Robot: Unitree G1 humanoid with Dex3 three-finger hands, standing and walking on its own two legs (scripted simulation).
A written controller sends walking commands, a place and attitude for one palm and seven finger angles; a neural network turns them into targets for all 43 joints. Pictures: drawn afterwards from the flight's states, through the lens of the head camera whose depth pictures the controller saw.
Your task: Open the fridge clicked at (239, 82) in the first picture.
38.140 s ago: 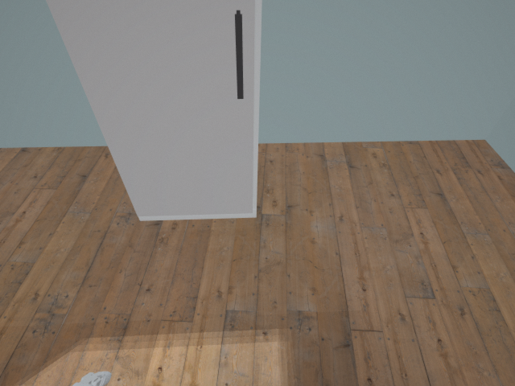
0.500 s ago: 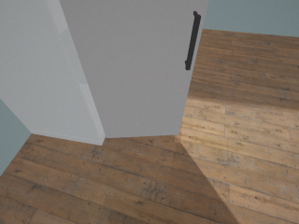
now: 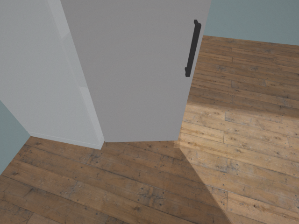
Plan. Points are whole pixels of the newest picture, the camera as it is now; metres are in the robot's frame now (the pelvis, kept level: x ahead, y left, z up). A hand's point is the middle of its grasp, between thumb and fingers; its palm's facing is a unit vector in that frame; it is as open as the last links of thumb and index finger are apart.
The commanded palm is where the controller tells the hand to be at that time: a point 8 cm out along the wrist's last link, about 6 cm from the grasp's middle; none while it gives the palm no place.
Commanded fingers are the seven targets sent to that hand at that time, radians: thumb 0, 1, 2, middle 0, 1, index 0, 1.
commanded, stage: let the arm hang, fingers relaxed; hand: right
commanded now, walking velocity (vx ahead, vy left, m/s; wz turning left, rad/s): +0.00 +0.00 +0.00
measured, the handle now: (191, 50) +0.77 -0.12 +0.08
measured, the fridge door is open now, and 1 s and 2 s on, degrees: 76 76 76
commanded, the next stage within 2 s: look to check the result in 0.06 s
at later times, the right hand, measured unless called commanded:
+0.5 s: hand out of the picture +0.08 -0.20 -0.16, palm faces +0.00 +0.96 -0.27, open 7.4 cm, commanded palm none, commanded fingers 0.00 -0.90 -0.90 0.20 0.30 0.20 0.30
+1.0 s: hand out of the picture +0.11 -0.19 -0.16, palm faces -0.01 +0.96 -0.28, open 7.4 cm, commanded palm none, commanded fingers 0.00 -0.90 -0.90 0.20 0.30 0.20 0.30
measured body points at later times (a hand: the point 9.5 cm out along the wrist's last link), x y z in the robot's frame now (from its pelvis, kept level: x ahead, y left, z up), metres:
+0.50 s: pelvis +0.03 +0.02 +0.00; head +0.05 +0.02 +0.45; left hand +0.08 +0.28 -0.15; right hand +0.08 -0.25 -0.14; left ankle +0.02 +0.11 -0.74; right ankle +0.03 -0.10 -0.74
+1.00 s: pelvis +0.04 +0.03 +0.01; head +0.05 +0.03 +0.46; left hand +0.09 +0.29 -0.14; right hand +0.11 -0.24 -0.14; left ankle +0.02 +0.11 -0.74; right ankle +0.03 -0.10 -0.74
